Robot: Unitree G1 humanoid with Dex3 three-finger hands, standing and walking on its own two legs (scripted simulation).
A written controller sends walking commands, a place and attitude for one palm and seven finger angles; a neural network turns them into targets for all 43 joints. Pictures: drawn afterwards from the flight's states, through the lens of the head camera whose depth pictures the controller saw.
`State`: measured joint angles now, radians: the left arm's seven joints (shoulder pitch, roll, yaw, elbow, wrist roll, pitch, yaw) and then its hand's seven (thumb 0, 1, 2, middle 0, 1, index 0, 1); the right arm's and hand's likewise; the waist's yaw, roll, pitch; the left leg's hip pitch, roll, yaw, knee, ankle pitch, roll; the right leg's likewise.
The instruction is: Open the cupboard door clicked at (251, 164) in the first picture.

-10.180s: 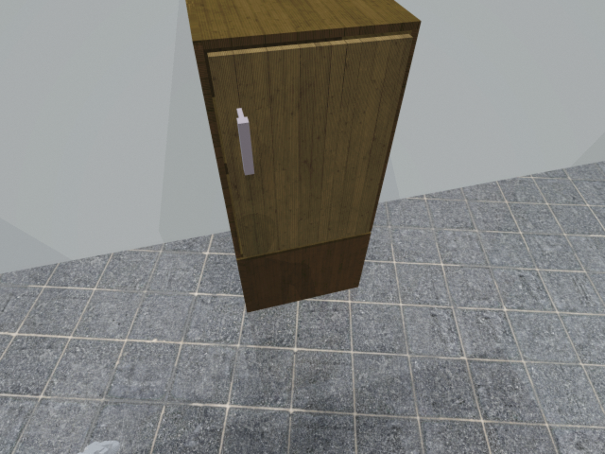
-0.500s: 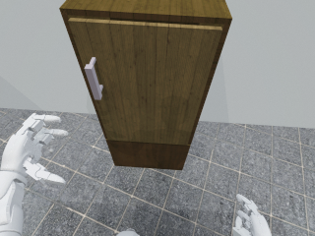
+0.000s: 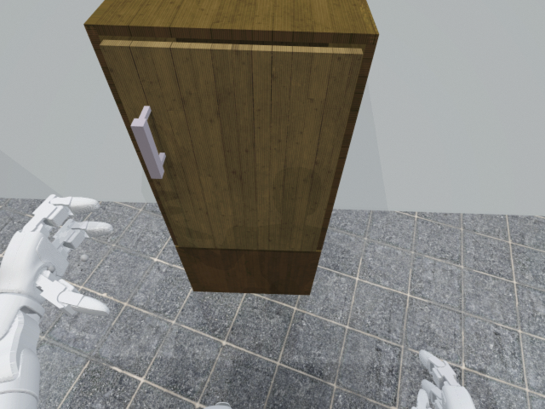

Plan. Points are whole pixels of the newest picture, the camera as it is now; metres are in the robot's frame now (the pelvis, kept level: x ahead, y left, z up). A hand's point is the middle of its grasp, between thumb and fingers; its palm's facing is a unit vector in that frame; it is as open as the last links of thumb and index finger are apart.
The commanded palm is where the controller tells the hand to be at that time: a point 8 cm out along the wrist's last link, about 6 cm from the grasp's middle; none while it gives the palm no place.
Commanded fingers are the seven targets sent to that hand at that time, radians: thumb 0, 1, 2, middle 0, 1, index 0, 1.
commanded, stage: raise the hand with hooked fingers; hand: left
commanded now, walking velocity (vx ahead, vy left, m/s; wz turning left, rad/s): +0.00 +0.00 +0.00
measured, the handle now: (151, 143) +0.55 +0.26 +0.06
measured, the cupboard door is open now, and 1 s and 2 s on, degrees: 0 0 0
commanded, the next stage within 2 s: move the hooked fingers beside the handle in 0.06 s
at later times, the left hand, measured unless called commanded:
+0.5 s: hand (94, 229) +0.34 +0.27 +0.08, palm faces +0.02 -1.00 -0.02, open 14.0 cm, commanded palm +0.31 +0.33 +0.07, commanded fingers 0.00 -0.50 0.30 -0.30 -1.20 -0.30 -1.20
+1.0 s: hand (100, 196) +0.40 +0.30 +0.07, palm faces +0.01 -1.00 -0.01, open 14.0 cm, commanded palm +0.38 +0.34 +0.07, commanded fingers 0.00 -0.50 0.30 -0.30 -1.20 -0.30 -1.20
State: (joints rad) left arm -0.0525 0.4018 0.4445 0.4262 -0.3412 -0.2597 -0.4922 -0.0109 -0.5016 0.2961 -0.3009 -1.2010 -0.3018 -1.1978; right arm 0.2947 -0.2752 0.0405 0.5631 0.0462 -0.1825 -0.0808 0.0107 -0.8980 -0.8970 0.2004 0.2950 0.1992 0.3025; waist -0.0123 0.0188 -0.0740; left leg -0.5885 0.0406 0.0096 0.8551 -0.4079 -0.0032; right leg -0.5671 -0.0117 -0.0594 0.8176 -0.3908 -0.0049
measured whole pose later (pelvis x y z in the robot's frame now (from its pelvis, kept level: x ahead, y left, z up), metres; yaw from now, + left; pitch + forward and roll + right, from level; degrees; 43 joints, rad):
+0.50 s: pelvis -0.01 -0.01 +0.00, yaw +0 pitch +10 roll -1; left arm -0.32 0.48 0.47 0.71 -0.30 -0.28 -0.54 -0.01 -0.50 0.30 -0.30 -1.20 -0.30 -1.20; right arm 0.28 -0.29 0.05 0.59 0.05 -0.16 -0.09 0.01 -0.90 -0.90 0.20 0.30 0.20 0.30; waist -0.03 0.01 -0.06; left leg -0.65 0.05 0.00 0.88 -0.40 -0.01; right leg -0.62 -0.01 -0.07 0.85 -0.39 -0.01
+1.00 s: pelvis +0.00 +0.01 -0.01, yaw -1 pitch +15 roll -2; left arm -0.54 0.59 0.54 0.95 -0.23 -0.32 -0.56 -0.01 -0.50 0.30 -0.30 -1.20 -0.30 -1.20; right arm 0.35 -0.29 0.04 0.58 0.03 -0.07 -0.06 0.01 -0.90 -0.90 0.20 0.30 0.20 0.30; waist -0.08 0.00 -0.09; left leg -0.77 0.05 0.02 0.94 -0.43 0.01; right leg -0.74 0.00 -0.05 0.88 -0.40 0.01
